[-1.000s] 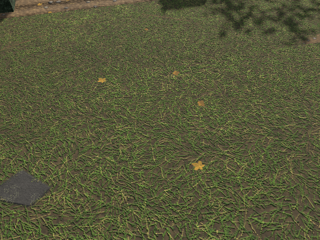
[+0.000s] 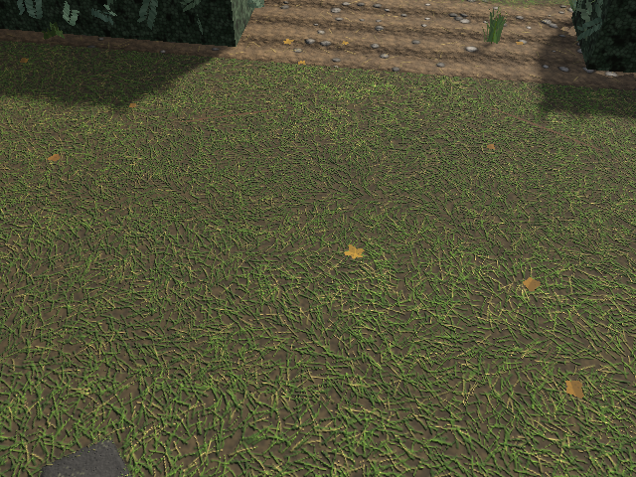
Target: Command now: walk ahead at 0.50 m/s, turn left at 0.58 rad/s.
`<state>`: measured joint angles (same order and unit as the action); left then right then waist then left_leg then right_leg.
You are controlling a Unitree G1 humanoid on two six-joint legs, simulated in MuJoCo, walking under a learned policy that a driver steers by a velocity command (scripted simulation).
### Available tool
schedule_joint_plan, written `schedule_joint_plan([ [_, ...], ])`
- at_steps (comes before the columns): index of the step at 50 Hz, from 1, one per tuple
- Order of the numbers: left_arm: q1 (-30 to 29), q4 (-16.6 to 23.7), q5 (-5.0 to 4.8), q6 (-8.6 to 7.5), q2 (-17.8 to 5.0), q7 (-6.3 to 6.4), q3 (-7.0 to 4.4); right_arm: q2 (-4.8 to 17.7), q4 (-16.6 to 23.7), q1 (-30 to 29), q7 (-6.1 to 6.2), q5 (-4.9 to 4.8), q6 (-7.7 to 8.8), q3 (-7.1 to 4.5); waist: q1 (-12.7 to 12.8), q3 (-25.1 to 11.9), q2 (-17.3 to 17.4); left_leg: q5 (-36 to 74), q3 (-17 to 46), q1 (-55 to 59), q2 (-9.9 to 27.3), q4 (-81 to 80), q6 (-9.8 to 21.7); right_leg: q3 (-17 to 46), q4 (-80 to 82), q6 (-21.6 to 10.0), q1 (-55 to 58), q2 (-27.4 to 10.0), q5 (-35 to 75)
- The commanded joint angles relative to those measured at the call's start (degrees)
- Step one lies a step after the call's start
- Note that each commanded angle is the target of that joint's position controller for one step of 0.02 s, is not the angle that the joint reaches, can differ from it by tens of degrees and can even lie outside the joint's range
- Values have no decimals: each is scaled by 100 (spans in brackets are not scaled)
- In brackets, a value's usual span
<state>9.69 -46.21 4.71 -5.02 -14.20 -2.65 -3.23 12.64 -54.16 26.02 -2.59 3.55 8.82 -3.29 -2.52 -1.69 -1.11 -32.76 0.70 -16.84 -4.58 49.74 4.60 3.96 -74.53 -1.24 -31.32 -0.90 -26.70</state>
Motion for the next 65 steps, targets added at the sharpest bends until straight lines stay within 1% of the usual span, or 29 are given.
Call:
schedule_joint_plan([
  [1, 633, 292, 368, 18, 312, 28, 260, -158, 653, -799, 47, 63, -69, 276, 559, 582, 45, 1142, 1538, -2001, 724, -1196, 1197, 90, 1427, -124, -135, -176, 2782],
  [3, 881, 193, 79, -36, 320, -30, 336, 61, 727, -893, 274, 145, 13, 311, 518, 380, 25, 180, 481, -3519, -44, -655, 554, -290, 2906, 103, 1981, -234, 5954],
  [5, 499, 421, -148, 107, 56, -47, 275, 713, 598, -363, 189, 112, 44, 218, 502, 684, -23, -895, 904, -4302, 81, -548, 632, -808, 3055, 515, 3168, -84, 5185],
  [9, 716, 113, 148, 246, -589, -55, 125, 762, 262, 557, -57, -271, -95, 280, 424, 1153, -33, -712, 2317, -1323, 284, 1285, 773, -485, 6162, 252, 2722, -370, 4586],
  [10, 1640, -155, 54, 160, -823, -21, -16, 905, 262, 369, -179, -253, -260, 294, 861, 850, 71, 441, 2319, -1140, 217, 2530, 461, -526, 6571, -112, 3447, -692, 5153],
  [11, 2646, -426, 100, 65, -952, -23, -101, 113, 87, 1316, -385, 54, -277, 440, 694, -857, -786, 786, 1502, -2321, -285, 4657, -14, -146, 4101, -1290, 6052, -1424, 7134],
  [12, 2691, -252, 144, 48, -1076, -104, -105, -340, 19, 2001, -428, 17, -300, 524, 539, -1858, -1240, -1189, 904, -4120, -507, 6502, -220, 866, 2954, -2342, 7453, -2295, 8736],
  [13, 2852, -307, 236, 153, -1149, -85, -163, 80, 510, 980, -423, -8, -385, 437, 1029, -1373, -811, -1027, 701, -5224, -464, 7114, -373, 1593, 3664, -2241, 7112, -2344, 7470],
  [15, 2000, -422, 109, 246, -720, -119, -15, 446, 984, -228, -208, -116, -437, 273, 799, 204, -443, 527, 867, -6370, 318, 6864, -382, 2551, 5153, -2150, 4590, -2760, 2034],
  [16, 1734, -475, 201, 132, 250, -70, 341, 63, 1107, -765, -53, -4, -398, 458, 471, 721, 253, 2030, 1385, -6134, 973, 5369, -113, 2269, 5602, -1932, 3381, -2631, 2184],
  [18, 866, -288, 4, -123, 613, 82, 457, -13, 1014, -925, -56, 158, -409, 496, 99, 774, 220, 3284, 708, -3718, 1443, 1710, 65, 836, 6498, -1840, 1171, -1612, 2402],
  [23, 1399, -752, -269, -336, -940, -165, 56, 103, 1380, -2047, -229, -10, -636, 585, 320, 826, 20, 3313, -42, -1301, 759, -1037, -289, 458, 6382, -1587, 1016, -1259, 3116],
  [27, 1842, -932, -116, -171, -636, -227, 2, 518, 1562, -2884, -33, 35, -498, 411, 512, 570, -216, 3311, -75, -1300, 593, -1951, -42, 645, 5712, -1352, 2812, -1416, 3837],
  [29, 1501, -762, -57, -182, -588, -193, -44, 1069, 1356, -2059, 33, -103, -330, 136, -10, -104, -161, 3768, -182, 1087, 544, -1555, 509, 120, 4615, -798, 1837, -817, 4846],
  [31, 2174, -503, -51, -275, 408, -208, 281, 1339, 785, 381, 106, -182, -322, 53, -582, -2557, 1492, 3884, 3284, 5177, 3142, -2612, 2344, -476, 1335, -66, -849, 468, -383],
  [33, 1072, -596, -202, -198, -92, -121, 35, 940, 484, 54, 240, -96, -264, 16, -531, -1, 687, 1043, 2478, 2705, 2578, -3628, 1178, -17, 544, -405, -1665, -190, 133],
  [37, 1112, -696, 7, -117, 409, 9, 105, -8, 582, -992, 331, -108, -244, 244, 237, 84, 466, 2590, 957, 1287, 2236, -4285, 944, 35, 1194, -511, -391, -651, 808],
  [42, 301, -458, -187, -59, 392, -212, 177, 43, 190, -755, 293, 169, -177, 161, 189, 395, 337, 3897, -422, 1288, 2115, -4602, 829, -91, 2463, -258, -648, -725, 2408],
  [49, 434, -267, -29, -46, -62, -347, 87, 318, -39, -576, 76, 452, -185, 208, 447, 727, 356, 2994, -1106, 538, 2171, -3928, 597, 33, 1458, -316, 118, -581, 3064],
  [52, -1135, 368, -43, -78, -241, -209, 45, 607, -213, 20, 230, -95, -139, 143, -188, 1001, 421, 3409, -1170, 1765, 2250, -3823, 579, -714, 3149, -293, -210, -356, 1086],
  [53, -1194, 456, -72, -65, -116, -196, 67, 749, -341, 319, 291, -93, -228, 105, -189, 984, 494, 3896, -1176, 2119, 2399, -3516, 529, -785, 3459, -306, -109, -282, 657],
  [54, -923, 411, -167, -101, -110, -178, 53, 908, -318, 276, 321, -39, -317, 52, -27, 901, 507, 4753, -1249, 2193, 2488, -3111, 556, -985, 3944, -353, 326, -72, 1030],
  [55, 207, 85, -181, -266, -140, -146, -27, 1050, -97, -34, 300, 395, -355, 2, 395, 387, 586, 5943, -1556, 1309, 2320, -1954, 316, -1008, 2982, -459, 2007, 274, 2265],
  [56, 789, -55, -273, -364, -870, -28, -317, 910, -165, -142, 253, 167, -277, 28, 713, -189, 62, 5443, -1741, 865, 1855, -831, 100, -812, 4027, -806, 2847, 359, 2708],
  [57, 1865, -160, -175, -354, -1395, 179, -489, 295, 129, 365, 172, 297, -225, 186, 697, -1612, -1146, 2565, -1504, -1148, 1115, 1171, -633, 1326, 3785, -2242, 5749, -629, 4629],
  [58, 2995, -646, 33, -333, -1281, 190, -435, 356, 384, -382, -70, 39, -90, 170, 1267, -1670, -828, -479, -651, -2745, 271, 2447, -631, 3242, 5191, -2614, 6480, -1449, 3596],
  [59, 3118, -922, 67, -423, -1089, 199, -512, 400, 742, -1716, -149, -136, -46, 149, 1636, -29, -282, -279, 145, -3881, 510, 2654, -355, 2979, 5475, -2052, 5543, -1356, 2663],
  [62, 1661, -774, -212, -444, -88, -61, -137, 219, 872, -1670, 165, 124, -165, 143, 483, 509, -171, 619, 484, -2614, 1013, 2533, -216, 2109, 5234, -1966, 2586, -1212, 2344],
  [65, 985, -491, -201, -336, -85, -79, -36, -2, 1022, -1657, 186, 157, -389, 219, 158, 460, -121, 1568, 253, -1799, 961, 1490, -343, 1417, 5334, -1729, 879, -734, 2096],
])
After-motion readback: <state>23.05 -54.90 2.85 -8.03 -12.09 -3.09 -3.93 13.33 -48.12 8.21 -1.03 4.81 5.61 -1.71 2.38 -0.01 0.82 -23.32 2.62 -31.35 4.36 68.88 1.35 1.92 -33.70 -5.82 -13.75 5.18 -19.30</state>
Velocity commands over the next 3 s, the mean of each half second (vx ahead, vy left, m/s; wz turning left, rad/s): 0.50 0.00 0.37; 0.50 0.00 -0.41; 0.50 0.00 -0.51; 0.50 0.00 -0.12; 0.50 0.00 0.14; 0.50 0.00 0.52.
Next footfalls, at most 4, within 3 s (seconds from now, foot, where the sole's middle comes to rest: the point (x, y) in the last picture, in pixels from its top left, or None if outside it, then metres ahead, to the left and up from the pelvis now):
0.20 right None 0.24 -0.13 -0.91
0.58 left None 0.50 0.15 -0.91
1.10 right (372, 446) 0.68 -0.13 -0.91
1.60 left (313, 363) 1.04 0.00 -1.10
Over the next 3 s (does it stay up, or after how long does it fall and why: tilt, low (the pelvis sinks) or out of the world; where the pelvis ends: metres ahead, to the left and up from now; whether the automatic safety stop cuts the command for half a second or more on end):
stays up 1.74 -0.26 -0.51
